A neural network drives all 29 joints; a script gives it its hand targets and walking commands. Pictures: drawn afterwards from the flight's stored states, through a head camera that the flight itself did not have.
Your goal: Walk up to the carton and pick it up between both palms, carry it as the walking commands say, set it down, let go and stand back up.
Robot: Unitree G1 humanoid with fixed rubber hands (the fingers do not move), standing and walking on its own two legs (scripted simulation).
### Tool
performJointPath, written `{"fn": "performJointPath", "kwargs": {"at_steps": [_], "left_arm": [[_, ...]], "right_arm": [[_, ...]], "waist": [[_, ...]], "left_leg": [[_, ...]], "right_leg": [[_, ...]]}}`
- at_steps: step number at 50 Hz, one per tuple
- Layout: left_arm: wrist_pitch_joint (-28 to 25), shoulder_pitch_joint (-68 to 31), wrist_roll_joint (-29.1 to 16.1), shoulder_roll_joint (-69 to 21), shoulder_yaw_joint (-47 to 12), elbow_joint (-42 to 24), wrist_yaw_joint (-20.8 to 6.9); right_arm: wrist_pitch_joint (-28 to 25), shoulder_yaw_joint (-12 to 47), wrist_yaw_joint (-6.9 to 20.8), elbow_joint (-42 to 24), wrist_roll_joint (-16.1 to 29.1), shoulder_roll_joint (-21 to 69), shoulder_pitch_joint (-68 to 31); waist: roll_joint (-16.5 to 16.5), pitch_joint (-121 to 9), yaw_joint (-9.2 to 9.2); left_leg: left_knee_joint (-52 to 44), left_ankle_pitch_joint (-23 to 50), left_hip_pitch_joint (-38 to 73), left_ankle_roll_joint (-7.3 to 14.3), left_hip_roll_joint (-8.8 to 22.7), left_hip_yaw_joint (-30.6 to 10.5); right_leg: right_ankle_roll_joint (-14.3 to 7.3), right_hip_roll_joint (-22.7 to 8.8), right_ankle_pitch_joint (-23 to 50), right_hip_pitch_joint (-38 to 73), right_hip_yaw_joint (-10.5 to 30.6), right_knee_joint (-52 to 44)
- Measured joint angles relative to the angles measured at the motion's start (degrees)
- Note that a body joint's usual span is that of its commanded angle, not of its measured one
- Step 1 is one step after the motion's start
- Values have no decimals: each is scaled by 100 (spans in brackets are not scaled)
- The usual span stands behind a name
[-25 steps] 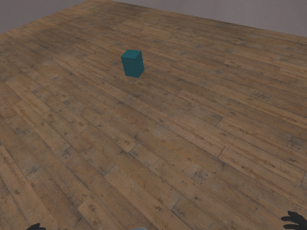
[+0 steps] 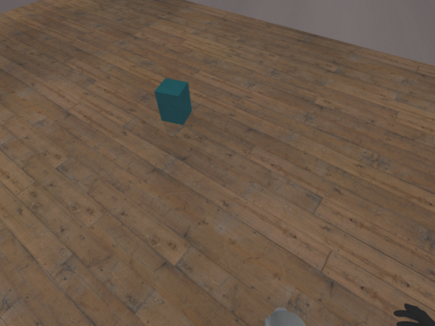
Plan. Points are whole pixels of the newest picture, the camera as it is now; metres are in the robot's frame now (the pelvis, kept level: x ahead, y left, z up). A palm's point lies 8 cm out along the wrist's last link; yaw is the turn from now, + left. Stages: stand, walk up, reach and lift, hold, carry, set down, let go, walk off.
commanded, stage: walk up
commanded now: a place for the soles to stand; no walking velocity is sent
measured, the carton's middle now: (174, 101) +1.58 +0.28 -0.65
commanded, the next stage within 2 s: none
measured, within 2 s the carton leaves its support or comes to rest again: neither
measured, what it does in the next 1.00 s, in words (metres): walks ahead: right foot, then left foot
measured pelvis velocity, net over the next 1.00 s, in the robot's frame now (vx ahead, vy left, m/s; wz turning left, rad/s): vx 0.50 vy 0.15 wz -0.01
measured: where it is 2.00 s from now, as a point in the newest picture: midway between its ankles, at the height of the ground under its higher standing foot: (158, 191)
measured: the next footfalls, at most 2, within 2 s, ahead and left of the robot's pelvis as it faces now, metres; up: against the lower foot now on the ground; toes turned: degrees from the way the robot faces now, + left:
right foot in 0.14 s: +0.25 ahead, -0.12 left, +0.00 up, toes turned -8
left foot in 0.48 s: +0.41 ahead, +0.22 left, +0.00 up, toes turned +7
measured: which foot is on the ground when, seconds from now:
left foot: down 0.00-0.14, up 0.16-0.46, down 0.48-0.84, up 0.86-1.00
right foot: up 0.00-0.12, down 0.14-0.48, up 0.50-0.82, down 0.84-1.00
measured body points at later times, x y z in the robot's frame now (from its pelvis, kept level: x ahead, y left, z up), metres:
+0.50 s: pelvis +0.27 +0.09 -0.02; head +0.26 +0.09 +0.43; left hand +0.31 +0.47 -0.09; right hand +0.45 -0.25 -0.07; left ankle +0.37 +0.22 -0.74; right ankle +0.21 -0.10 -0.73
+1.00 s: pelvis +0.50 +0.15 -0.01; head +0.51 +0.13 +0.44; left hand +0.61 +0.52 -0.06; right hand +0.59 -0.18 -0.12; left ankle +0.52 +0.29 -0.69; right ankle +0.53 +0.02 -0.74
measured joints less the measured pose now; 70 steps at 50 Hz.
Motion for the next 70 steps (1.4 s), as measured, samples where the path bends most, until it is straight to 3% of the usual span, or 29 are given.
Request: {"fn": "performJointPath", "kwargs": {"at_steps": [4,6,8,10,12,18,22,24,25,28,30,35,40,43,45,47,53,56,58,61,63,70], "left_arm": [[19,-340,25,-22,74,-45,-74],[-10,-520,30,16,118,-141,-69],[-94,-671,40,94,182,-299,10],[-112,-703,-13,119,201,-448,88],[-102,-624,-49,121,216,-512,134],[-149,-116,23,292,236,-378,87],[-113,187,55,431,212,-205,70],[-77,311,78,484,179,-139,80],[-52,336,66,492,166,-97,87],[12,279,-28,375,88,31,158],[-15,258,-59,284,43,61,159],[3,178,-37,35,-16,47,83],[-17,-111,-9,-77,24,-75,23],[-114,-279,27,41,120,-294,98],[-130,-303,-7,99,168,-441,174],[-117,-251,-43,135,205,-523,222],[-137,128,40,374,242,-503,189],[-92,324,71,484,218,-427,161],[-42,438,96,534,190,-372,173],[44,405,25,400,140,-186,260],[12,361,-19,301,83,-113,271],[-52,193,-28,-48,-10,-171,170]], "right_arm": [[50,-19,-6,70,-15,-169,345],[82,2,-34,83,11,-222,477],[102,63,-81,91,16,-191,509],[126,156,-128,117,16,-121,417],[138,185,-123,134,-8,-77,295],[216,94,146,108,-93,-68,-186],[217,17,301,66,-66,-166,-442],[174,-38,301,-1,-64,-258,-495],[136,-71,256,-30,-71,-275,-531],[71,-58,73,-107,-13,-178,-465],[76,-12,-14,-131,33,-87,-312],[71,22,-71,-169,-18,-86,177],[154,21,-44,-129,-30,-173,558],[192,80,-78,-132,1,-140,689],[233,151,-123,-101,0,-78,604],[241,164,-134,-84,-21,-47,473],[285,75,79,-117,-74,-60,-20],[271,-4,180,-153,-76,-153,-171],[209,-72,173,-205,-86,-248,-201],[121,-85,36,-268,-51,-227,-165],[115,-36,-58,-277,6,-147,-51],[172,26,-95,-308,-55,-159,495]], "waist": [[152,-47,-209],[260,-71,-277],[343,-30,-250],[479,25,-177],[625,10,-68],[624,-97,308],[495,-208,500],[425,-272,538],[351,-250,523],[165,-172,401],[36,-158,297],[8,-114,9],[217,-55,-192],[346,-18,-178],[470,21,-99],[610,14,0],[597,-34,347],[497,-104,472],[382,-142,490],[240,-111,384],[125,-86,287],[203,-2,-93]], "left_leg": [[-61,-423,498,-41,-51,65],[305,-825,569,-80,3,39],[1688,-1234,105,-126,101,-100],[3265,-1177,-630,-214,148,-484],[3909,-889,-1235,-293,359,-704],[2318,-287,-1990,-525,952,-843],[1317,234,-1812,-532,987,-638],[1031,169,-1539,-465,865,-524],[1127,436,-1518,-433,776,-464],[1346,168,-1362,-310,638,-296],[1085,58,-1064,-249,554,-174],[566,-130,-388,-143,371,50],[539,-587,118,-159,284,151],[1786,-1133,-196,-177,334,-17],[3152,-1205,-807,-230,310,-431],[3772,-1003,-1327,-299,445,-671],[2413,-550,-1905,-463,908,-809],[1621,-239,-1723,-447,911,-640],[1420,89,-1546,-431,756,-495],[1738,-60,-1478,-358,622,-333],[1556,-218,-1228,-294,556,-230],[1057,-483,-480,-204,448,-39]], "right_leg": [[-96,164,562,66,-229,-882],[-244,343,717,341,-338,-1305],[-285,435,892,442,-329,-1206],[-244,479,496,541,-417,-924],[-210,531,256,833,-520,-1037],[-55,380,-54,1620,-589,-1443],[42,159,-463,1992,-505,-1390],[-52,1,-848,2026,-411,-1040],[-157,-79,-1028,1888,-272,-558],[-214,263,-1069,1044,395,1338],[-191,354,-825,629,392,1627],[-67,303,-538,204,13,452],[-139,380,153,338,-317,-793],[-275,514,642,583,-305,-1072],[-222,528,301,630,-347,-777],[-173,545,55,855,-405,-844],[-40,316,-282,1427,-368,-1026],[-25,108,-641,1591,-268,-833],[-217,-78,-1109,1525,-99,-344],[-241,245,-1325,842,494,1407],[-217,395,-1062,471,488,1833],[-119,460,-582,291,-285,9]]}}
